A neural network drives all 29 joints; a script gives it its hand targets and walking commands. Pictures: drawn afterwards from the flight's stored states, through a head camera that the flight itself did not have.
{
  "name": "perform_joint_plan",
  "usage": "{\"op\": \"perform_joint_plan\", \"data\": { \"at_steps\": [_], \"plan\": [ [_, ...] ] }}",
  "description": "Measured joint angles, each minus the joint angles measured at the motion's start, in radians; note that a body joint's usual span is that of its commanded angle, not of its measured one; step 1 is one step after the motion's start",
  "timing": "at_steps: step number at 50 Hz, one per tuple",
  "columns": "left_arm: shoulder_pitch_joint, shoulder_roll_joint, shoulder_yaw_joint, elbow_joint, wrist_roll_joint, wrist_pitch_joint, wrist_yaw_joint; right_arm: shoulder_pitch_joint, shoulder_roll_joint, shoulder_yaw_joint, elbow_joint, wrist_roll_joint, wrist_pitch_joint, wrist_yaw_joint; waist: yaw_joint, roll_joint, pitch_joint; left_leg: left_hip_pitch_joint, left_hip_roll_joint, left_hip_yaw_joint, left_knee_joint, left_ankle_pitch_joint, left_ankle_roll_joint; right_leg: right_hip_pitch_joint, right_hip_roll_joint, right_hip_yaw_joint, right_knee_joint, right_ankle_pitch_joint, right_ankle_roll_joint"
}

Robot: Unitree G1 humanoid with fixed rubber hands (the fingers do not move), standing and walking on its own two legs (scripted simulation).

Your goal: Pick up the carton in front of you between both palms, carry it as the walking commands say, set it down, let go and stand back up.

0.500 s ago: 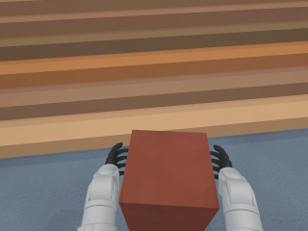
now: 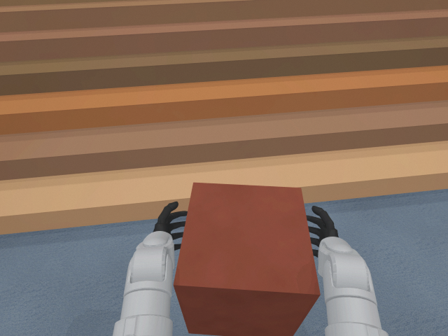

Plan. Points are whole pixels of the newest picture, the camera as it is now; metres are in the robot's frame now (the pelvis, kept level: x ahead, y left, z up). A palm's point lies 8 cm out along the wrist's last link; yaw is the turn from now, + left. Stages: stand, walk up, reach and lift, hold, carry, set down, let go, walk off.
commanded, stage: hold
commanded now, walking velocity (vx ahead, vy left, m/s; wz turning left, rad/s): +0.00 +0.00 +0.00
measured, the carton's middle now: (242, 263) +0.30 +0.00 -0.02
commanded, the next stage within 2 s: carry in 0.66 s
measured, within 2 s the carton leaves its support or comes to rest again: neither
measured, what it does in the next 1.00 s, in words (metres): shifts its weight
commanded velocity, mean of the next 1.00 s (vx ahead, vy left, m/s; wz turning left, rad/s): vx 0.19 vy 0.00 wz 0.00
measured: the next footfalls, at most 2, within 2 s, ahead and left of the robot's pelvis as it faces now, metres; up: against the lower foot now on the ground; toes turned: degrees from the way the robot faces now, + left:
right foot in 1.10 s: +0.20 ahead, -0.10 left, +0.00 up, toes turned -9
left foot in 1.50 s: +0.53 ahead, +0.12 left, +0.00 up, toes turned +9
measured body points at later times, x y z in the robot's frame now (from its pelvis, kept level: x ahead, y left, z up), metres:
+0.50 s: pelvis +0.01 +0.00 +0.00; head -0.03 -0.01 +0.45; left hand +0.31 +0.15 +0.05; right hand +0.31 -0.16 +0.04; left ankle +0.03 +0.13 -0.74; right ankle +0.03 -0.13 -0.74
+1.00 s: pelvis +0.08 +0.01 -0.01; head +0.04 +0.01 +0.44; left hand +0.37 +0.16 +0.09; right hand +0.36 -0.15 +0.09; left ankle +0.03 +0.13 -0.74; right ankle +0.05 -0.11 -0.72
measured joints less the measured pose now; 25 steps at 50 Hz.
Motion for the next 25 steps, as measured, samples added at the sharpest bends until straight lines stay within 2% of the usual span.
{"op": "perform_joint_plan", "data": {
  "at_steps": [25],
  "plan": [
    [0.075,0.020,-0.066,-0.067,-0.024,0.020,0.006,0.069,-0.017,0.074,-0.063,0.024,0.024,-0.012,-0.001,0.000,-0.006,0.036,0.004,0.000,-0.046,0.004,0.001,0.035,-0.003,-0.006,-0.043,0.002,-0.004]
  ]
}}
